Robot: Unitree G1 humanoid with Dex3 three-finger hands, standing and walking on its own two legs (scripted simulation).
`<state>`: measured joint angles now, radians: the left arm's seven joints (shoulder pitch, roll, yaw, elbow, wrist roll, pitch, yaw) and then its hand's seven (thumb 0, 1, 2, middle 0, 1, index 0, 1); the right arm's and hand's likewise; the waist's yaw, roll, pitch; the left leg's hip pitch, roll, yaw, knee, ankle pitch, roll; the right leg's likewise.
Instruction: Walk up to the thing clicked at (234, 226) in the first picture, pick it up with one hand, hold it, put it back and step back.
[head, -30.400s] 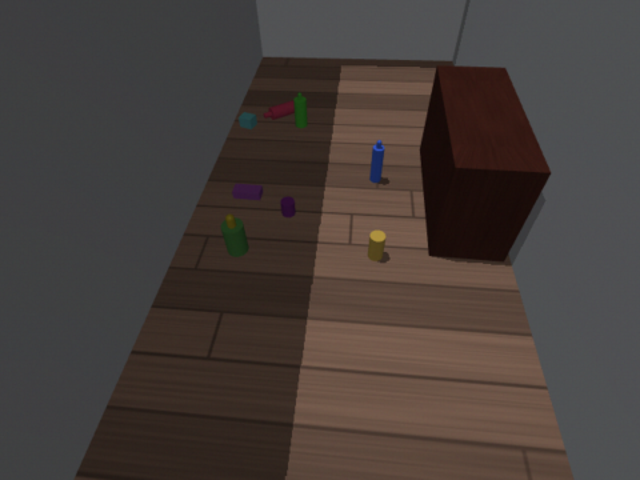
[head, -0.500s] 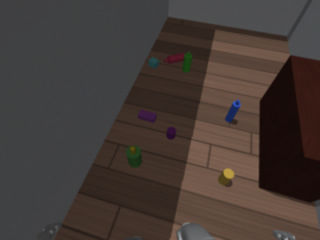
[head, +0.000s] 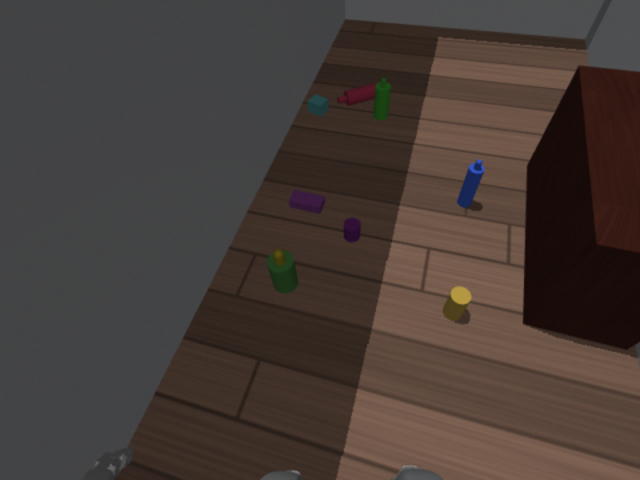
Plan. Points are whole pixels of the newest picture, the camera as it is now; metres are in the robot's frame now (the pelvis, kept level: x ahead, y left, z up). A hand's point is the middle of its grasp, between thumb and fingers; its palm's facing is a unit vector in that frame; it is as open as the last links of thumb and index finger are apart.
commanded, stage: step back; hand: left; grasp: from the side
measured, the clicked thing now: (282, 267) +0.80 +0.20 -0.66
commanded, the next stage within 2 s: stand in 1.78 s
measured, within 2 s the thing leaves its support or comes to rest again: neither
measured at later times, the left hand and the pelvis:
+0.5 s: hand out of the picture -0.09 +0.24 -0.13, palm faces -0.05 -0.90 -0.43, open 7.4 cm; pelvis -0.17 -0.03 +0.00, yaw -2 degrees
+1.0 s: hand out of the picture -0.24 +0.27 -0.15, palm faces +0.01 -0.92 -0.38, open 7.4 cm; pelvis -0.27 -0.01 +0.00, yaw +0 degrees
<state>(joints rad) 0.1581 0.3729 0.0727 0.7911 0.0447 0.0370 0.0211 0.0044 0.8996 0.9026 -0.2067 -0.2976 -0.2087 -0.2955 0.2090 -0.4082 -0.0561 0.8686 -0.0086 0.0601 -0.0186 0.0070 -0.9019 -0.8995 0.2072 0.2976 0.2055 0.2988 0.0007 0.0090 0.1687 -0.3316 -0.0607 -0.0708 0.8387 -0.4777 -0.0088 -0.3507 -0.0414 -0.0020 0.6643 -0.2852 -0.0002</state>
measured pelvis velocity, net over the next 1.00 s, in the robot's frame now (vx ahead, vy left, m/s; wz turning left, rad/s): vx -0.27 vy -0.01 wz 0.00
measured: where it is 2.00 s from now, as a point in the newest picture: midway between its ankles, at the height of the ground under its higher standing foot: outside the picture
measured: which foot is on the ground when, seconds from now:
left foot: up 0.00-0.02, down 0.04-0.38, up 0.40-0.70, down 0.72-1.00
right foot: down 0.00-0.06, up 0.08-0.34, down 0.36-0.76, up 0.78-0.98, down 1.00-1.00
